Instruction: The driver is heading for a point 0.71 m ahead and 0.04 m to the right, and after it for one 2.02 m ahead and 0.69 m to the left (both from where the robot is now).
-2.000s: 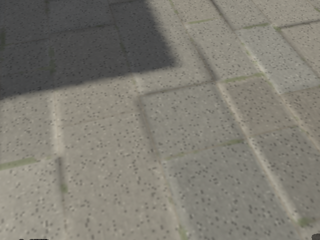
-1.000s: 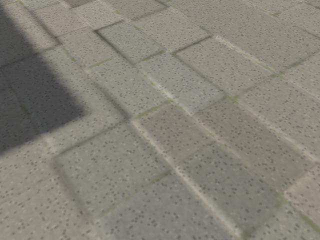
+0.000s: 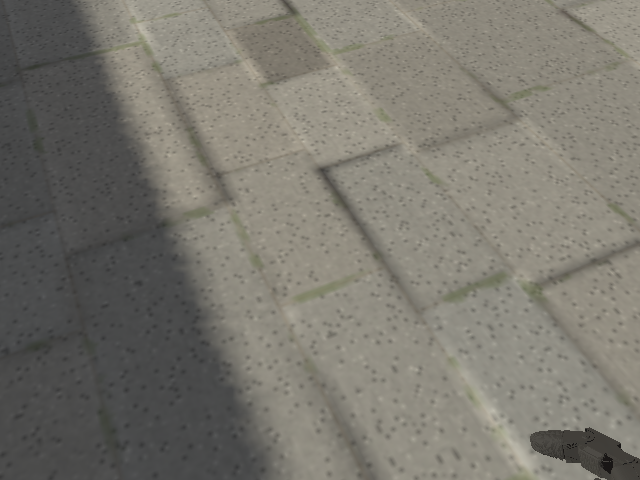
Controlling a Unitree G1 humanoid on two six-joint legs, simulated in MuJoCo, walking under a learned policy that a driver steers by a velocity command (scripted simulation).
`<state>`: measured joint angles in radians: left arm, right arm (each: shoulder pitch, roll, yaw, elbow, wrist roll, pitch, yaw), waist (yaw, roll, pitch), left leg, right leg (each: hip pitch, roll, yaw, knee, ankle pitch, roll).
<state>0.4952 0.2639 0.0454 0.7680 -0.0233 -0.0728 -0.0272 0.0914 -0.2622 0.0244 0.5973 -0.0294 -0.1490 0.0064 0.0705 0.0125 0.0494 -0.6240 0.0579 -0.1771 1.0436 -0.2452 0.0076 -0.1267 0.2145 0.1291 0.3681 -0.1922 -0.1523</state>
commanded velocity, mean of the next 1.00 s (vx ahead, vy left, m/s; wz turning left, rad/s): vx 0.72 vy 0.00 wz -0.27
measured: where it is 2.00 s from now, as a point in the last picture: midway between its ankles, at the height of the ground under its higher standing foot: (420, 345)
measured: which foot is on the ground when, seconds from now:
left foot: up 0.00-0.18, down 0.20-0.66, up 0.68-1.00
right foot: down 0.00-0.22, up 0.24-0.64, down 0.66-1.00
